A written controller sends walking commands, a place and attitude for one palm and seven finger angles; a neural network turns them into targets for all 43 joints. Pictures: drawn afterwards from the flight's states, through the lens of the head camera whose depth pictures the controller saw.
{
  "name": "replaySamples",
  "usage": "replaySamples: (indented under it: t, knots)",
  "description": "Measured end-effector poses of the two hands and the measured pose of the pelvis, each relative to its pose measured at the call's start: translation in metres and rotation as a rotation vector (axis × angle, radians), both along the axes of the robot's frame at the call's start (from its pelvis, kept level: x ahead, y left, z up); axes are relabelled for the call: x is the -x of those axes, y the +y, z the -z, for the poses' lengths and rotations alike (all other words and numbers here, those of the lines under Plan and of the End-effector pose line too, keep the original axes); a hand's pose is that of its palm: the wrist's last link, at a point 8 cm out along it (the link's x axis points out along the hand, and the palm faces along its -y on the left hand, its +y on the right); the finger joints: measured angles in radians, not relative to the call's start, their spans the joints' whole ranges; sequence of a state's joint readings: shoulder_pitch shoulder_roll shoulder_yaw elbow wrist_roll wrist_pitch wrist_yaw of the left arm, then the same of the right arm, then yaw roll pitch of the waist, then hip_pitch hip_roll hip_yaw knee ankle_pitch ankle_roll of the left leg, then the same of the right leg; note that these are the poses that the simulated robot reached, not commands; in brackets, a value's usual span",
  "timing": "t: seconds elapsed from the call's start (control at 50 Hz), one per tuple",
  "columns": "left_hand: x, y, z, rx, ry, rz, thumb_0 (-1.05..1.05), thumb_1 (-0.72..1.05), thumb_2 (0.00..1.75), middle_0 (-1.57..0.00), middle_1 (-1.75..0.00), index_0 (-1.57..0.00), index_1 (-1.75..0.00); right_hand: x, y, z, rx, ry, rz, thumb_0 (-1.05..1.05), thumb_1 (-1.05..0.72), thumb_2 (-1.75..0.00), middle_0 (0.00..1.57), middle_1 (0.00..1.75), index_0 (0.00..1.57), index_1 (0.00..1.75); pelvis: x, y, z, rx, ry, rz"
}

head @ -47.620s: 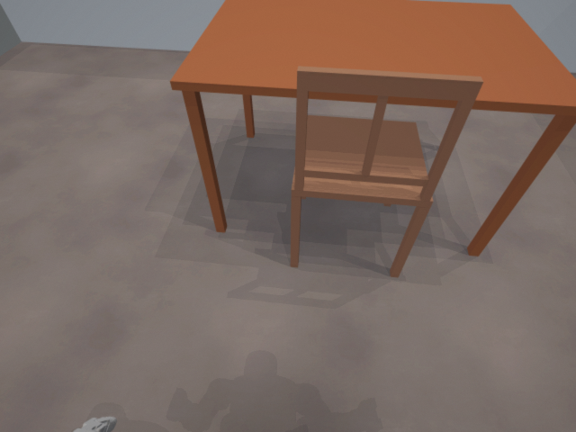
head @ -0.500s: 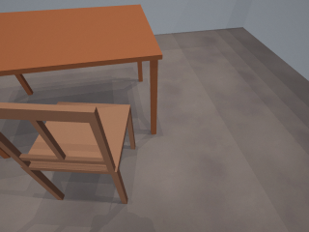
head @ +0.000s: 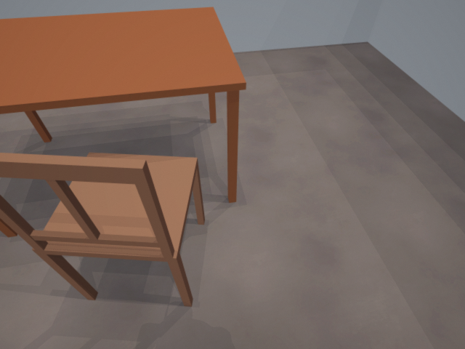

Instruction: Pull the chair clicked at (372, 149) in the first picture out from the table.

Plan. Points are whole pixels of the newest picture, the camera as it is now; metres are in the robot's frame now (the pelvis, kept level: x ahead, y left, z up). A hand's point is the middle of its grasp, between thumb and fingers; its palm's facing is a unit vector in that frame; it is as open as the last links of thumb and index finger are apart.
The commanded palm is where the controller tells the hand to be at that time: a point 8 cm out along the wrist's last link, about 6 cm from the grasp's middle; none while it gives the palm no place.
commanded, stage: raise the hand toward the chair's back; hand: left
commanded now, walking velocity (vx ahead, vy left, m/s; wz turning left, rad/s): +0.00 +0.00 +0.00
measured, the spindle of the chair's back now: (76, 210) +0.44 +0.42 -0.11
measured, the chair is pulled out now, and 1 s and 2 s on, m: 0.30 0.30 0.30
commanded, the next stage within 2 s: none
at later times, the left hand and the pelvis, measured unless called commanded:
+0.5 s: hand out of the picture +0.14 +0.18 -0.09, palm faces -0.02 -1.00 +0.02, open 9.2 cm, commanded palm +0.12 +0.25 -0.07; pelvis -0.05 -0.01 -0.12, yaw +2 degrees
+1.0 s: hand (113, 335) +0.16 +0.22 -0.07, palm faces +0.02 -1.00 -0.04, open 13.6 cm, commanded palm +0.13 +0.27 -0.06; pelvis -0.06 +0.02 -0.11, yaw +2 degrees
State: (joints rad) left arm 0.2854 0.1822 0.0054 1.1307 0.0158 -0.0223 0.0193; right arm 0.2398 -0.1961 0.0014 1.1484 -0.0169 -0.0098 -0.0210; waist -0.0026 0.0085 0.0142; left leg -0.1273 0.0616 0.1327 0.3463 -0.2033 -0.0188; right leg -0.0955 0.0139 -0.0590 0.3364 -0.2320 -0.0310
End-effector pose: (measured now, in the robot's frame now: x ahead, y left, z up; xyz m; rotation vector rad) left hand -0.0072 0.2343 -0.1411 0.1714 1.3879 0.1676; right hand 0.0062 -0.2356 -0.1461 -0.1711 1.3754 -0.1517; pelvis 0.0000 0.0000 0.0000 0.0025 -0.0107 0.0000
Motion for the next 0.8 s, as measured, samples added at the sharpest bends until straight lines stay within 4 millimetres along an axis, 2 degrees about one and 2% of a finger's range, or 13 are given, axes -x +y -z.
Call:
replaySamples:
  t: [0.1,0.12,0.18,0.26,0.3,0.32,0.36,0.4,0.48,0.54,0.62,0.72,0.8]
  knots:
    - [0.000,0.002,0.000,-0.003,-0.001,0.011,0.00,0.90,0.90,-0.20,-0.30,-0.20,-0.30,-0.001,-0.001,0.000,0.001,-0.003,-0.004,0.00,-0.91,-0.90,0.20,0.30,0.20,0.30,0.001,0.000,0.001,0.000,0.000,-0.006]
    - [-0.011,0.003,-0.004,0.007,-0.045,-0.010,0.00,0.90,0.90,-0.20,-0.30,-0.20,-0.30,-0.005,-0.002,-0.002,0.000,-0.035,-0.006,0.00,-0.91,-0.90,0.20,0.30,0.20,0.30,0.003,0.000,0.002,0.000,0.005,-0.017]
    - [-0.072,0.005,-0.041,0.009,-0.421,-0.052,0.01,0.89,0.90,-0.20,-0.30,-0.20,-0.29,-0.028,-0.006,-0.010,0.021,-0.235,-0.044,0.00,-0.91,-0.90,0.20,0.30,0.20,0.30,0.011,0.001,0.006,-0.010,0.018,-0.034]
    - [-0.149,0.004,-0.093,0.061,-0.907,-0.017,0.01,0.85,0.88,-0.20,-0.29,-0.20,-0.29,-0.071,-0.014,-0.023,0.047,-0.494,-0.110,0.01,-0.91,-0.90,0.20,0.30,0.20,0.30,0.025,-0.001,0.020,-0.012,0.087,-0.064]
    - [-0.172,0.002,-0.110,0.109,-1.136,0.027,0.01,0.82,0.86,-0.19,-0.28,-0.19,-0.28,-0.094,-0.019,-0.029,0.058,-0.614,-0.149,0.01,-0.91,-0.90,0.20,0.30,0.20,0.30,0.031,-0.004,0.033,-0.015,0.132,-0.057]
    - [-0.177,0.000,-0.114,0.133,-1.235,0.055,0.01,0.80,0.86,-0.19,-0.28,-0.19,-0.28,-0.105,-0.020,-0.031,0.063,-0.669,-0.171,0.01,-0.91,-0.90,0.20,0.30,0.20,0.30,0.034,-0.005,0.041,-0.015,0.152,-0.052]
    - [-0.177,-0.004,-0.116,0.162,-1.389,0.145,0.00,0.77,0.84,-0.19,-0.27,-0.18,-0.27,-0.127,-0.024,-0.030,0.075,-0.769,-0.219,0.01,-0.91,-0.90,0.20,0.30,0.20,0.30,0.041,-0.005,0.060,-0.016,0.191,-0.039]
    - [-0.167,-0.007,-0.103,0.179,-1.442,0.228,0.00,0.72,0.82,-0.18,-0.27,-0.18,-0.27,-0.146,-0.025,-0.025,0.083,-0.846,-0.253,0.01,-0.91,-0.90,0.20,0.30,0.20,0.30,0.046,-0.005,0.081,-0.016,0.219,-0.026]
    - [-0.134,-0.001,-0.057,0.216,-1.318,0.191,0.00,0.63,0.79,-0.18,-0.25,-0.18,-0.25,-0.172,-0.015,-0.010,0.080,-0.921,-0.290,0.01,-0.91,-0.90,0.19,0.30,0.20,0.30,0.054,-0.006,0.113,-0.009,0.245,-0.035]
    - [-0.112,0.010,-0.043,0.165,-1.252,0.127,0.00,0.56,0.76,-0.17,-0.24,-0.17,-0.24,-0.179,0.002,0.004,0.058,-0.933,-0.321,0.01,-0.91,-0.90,0.19,0.30,0.19,0.30,0.057,-0.006,0.127,0.016,0.253,-0.047]
    - [-0.107,0.021,-0.055,0.094,-1.306,0.139,0.01,0.47,0.72,-0.16,-0.23,-0.16,-0.23,-0.171,0.027,0.028,0.007,-0.888,-0.351,0.01,-0.91,-0.90,0.19,0.30,0.20,0.30,0.063,-0.005,0.134,0.048,0.260,-0.060]
    - [-0.129,0.023,-0.067,0.134,-1.353,0.203,0.01,0.35,0.67,-0.15,-0.21,-0.15,-0.21,-0.140,0.047,0.052,-0.044,-0.791,-0.315,0.01,-0.90,-0.90,0.20,0.30,0.20,0.30,0.072,-0.002,0.133,0.069,0.271,-0.062]
    - [-0.144,0.024,-0.066,0.178,-1.286,0.207,0.00,0.26,0.63,-0.14,-0.20,-0.14,-0.20,-0.112,0.049,0.056,-0.046,-0.725,-0.247,0.01,-0.90,-0.90,0.20,0.30,0.20,0.31,0.074,0.003,0.125,0.069,0.276,-0.055]
